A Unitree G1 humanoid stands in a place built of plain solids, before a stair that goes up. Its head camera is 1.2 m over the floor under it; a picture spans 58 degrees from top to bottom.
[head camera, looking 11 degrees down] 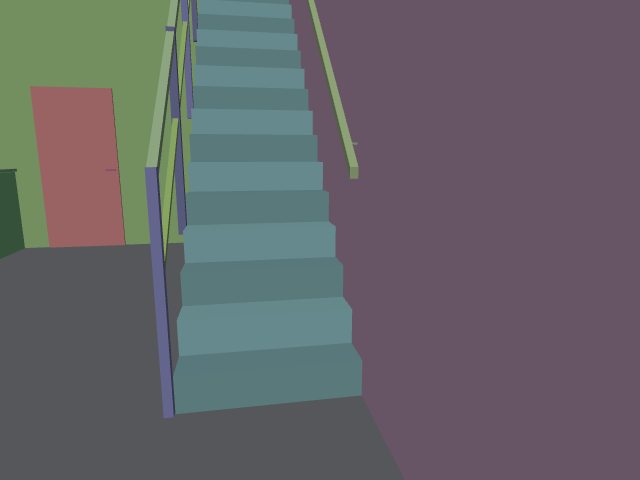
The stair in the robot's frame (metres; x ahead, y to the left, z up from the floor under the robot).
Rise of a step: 0.19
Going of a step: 0.21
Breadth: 0.91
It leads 10 degrees to the left of straight ahead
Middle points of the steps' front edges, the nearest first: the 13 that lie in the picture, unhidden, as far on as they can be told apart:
1.93 0.24 0.19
2.14 0.28 0.39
2.35 0.31 0.58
2.57 0.35 0.77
2.78 0.39 0.97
2.99 0.43 1.16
3.20 0.47 1.35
3.41 0.51 1.54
3.62 0.54 1.74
3.83 0.58 1.93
4.04 0.62 2.12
4.25 0.66 2.32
4.46 0.70 2.51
